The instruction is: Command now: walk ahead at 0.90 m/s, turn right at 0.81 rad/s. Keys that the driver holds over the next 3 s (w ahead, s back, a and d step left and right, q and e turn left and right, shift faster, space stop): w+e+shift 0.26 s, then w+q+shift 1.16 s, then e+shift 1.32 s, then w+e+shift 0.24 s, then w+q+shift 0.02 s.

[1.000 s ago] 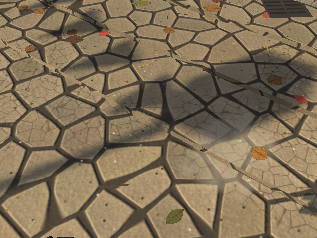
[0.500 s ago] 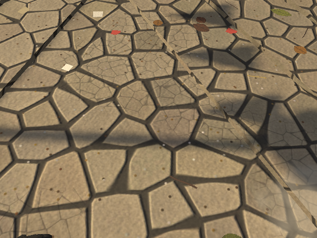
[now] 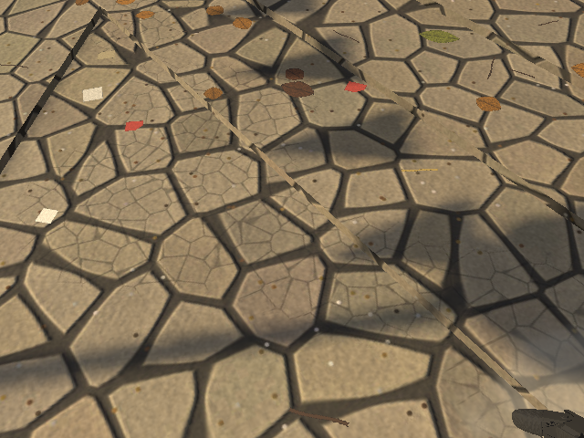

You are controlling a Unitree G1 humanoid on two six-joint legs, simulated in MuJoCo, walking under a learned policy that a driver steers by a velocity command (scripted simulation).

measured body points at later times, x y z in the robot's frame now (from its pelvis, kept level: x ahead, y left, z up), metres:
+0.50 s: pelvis +0.37 -0.12 -0.01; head +0.39 -0.13 +0.44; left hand +0.56 +0.10 -0.12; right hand +0.36 -0.40 -0.13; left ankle +0.34 +0.08 -0.62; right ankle +0.38 -0.18 -0.74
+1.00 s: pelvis +0.79 -0.19 +0.00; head +0.81 -0.20 +0.45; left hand +1.01 +0.04 -0.04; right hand +0.83 -0.45 -0.13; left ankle +0.84 -0.14 -0.73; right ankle +0.82 -0.38 -0.61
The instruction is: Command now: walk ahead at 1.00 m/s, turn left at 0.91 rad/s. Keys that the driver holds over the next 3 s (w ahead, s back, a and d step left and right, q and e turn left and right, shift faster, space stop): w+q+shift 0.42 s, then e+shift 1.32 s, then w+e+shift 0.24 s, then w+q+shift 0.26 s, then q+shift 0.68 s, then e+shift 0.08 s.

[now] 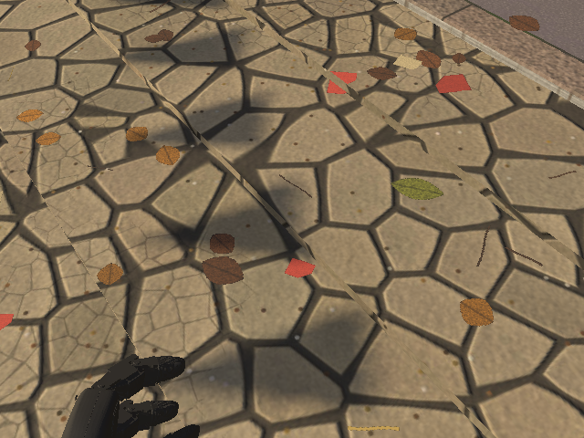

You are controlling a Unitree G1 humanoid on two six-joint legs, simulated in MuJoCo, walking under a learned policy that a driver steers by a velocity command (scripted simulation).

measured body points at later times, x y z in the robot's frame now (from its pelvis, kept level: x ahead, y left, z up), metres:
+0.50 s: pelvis +0.35 +0.01 +0.01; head +0.37 +0.04 +0.46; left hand +0.16 +0.21 -0.12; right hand +0.70 -0.03 -0.01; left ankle +0.47 +0.19 -0.66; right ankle +0.23 -0.23 -0.70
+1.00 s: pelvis +0.55 +0.12 +0.03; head +0.59 +0.11 +0.48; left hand +0.65 +0.41 -0.06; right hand +0.76 -0.12 -0.07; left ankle +0.50 +0.20 -0.70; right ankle +0.67 +0.03 -0.67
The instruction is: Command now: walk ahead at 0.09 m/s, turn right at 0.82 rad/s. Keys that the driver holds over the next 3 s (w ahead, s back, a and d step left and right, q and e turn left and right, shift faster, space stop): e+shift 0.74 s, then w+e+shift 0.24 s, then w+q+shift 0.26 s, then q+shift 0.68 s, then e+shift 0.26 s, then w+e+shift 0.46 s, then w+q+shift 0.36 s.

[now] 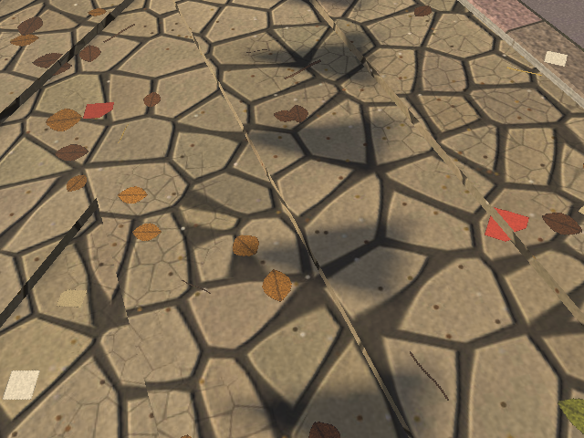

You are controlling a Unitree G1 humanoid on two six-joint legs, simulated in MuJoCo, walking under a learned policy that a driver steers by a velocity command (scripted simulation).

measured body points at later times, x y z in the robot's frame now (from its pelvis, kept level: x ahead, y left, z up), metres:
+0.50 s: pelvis +0.08 +0.02 -0.01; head +0.12 +0.00 +0.44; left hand +0.39 +0.19 -0.07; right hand +0.10 -0.31 -0.10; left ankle +0.17 +0.11 -0.74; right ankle +0.09 -0.11 -0.73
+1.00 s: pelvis +0.07 -0.03 -0.01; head +0.07 -0.06 +0.44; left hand +0.40 +0.00 -0.08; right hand -0.12 -0.30 -0.11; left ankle +0.17 +0.11 -0.73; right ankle -0.04 -0.04 -0.74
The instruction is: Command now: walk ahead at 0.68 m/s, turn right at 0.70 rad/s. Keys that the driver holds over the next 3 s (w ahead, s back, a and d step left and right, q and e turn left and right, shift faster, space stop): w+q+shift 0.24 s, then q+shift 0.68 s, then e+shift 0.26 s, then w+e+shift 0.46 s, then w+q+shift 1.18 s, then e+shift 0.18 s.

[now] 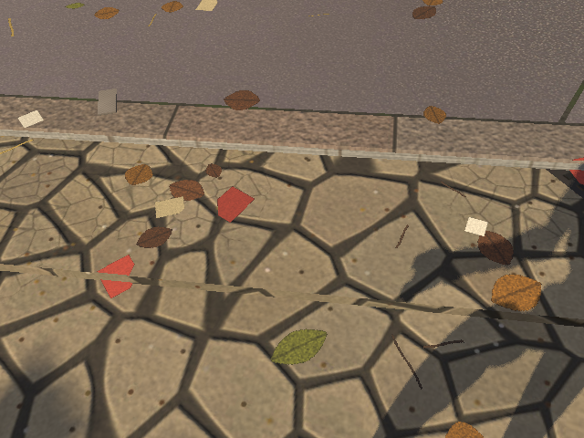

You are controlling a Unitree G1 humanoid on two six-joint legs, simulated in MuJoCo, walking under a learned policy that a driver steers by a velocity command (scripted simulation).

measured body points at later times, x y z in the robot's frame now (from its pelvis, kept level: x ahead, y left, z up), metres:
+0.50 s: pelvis +0.30 -0.02 +0.01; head +0.35 -0.04 +0.45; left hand +0.38 +0.25 -0.09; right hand +0.49 -0.27 -0.11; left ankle +0.43 +0.02 -0.69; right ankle +0.15 -0.18 -0.56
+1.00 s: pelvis +0.49 -0.07 +0.04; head +0.52 -0.06 +0.49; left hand +0.46 +0.24 -0.04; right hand +0.81 -0.20 -0.04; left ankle +0.39 +0.02 -0.61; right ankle +0.62 -0.12 -0.69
